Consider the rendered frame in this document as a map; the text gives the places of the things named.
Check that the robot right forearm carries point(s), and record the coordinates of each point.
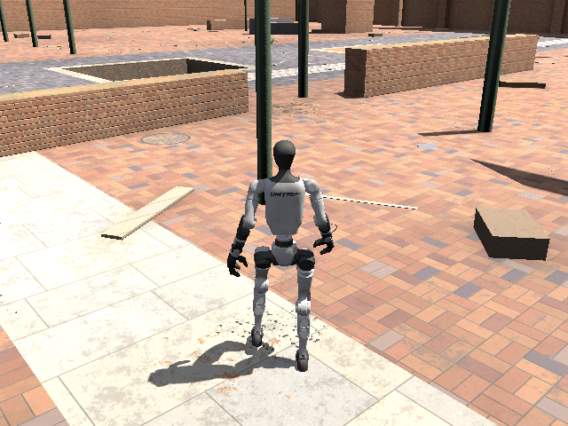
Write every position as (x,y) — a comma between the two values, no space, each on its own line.
(325,231)

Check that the robot left thigh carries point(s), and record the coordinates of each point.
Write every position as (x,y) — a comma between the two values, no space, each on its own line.
(263,260)

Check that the left robot upper arm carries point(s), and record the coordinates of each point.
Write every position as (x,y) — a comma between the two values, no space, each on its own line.
(255,188)

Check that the robot right hand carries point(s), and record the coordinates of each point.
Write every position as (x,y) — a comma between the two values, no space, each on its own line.
(329,247)

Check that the right robot upper arm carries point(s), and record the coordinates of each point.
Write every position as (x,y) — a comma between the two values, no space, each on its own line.
(312,187)

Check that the robot left forearm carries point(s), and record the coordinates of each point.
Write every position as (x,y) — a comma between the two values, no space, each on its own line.
(240,239)

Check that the robot right shin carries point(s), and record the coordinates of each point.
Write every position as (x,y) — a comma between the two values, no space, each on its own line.
(303,330)

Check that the robot left hand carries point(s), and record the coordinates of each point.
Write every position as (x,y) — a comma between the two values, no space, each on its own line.
(231,264)

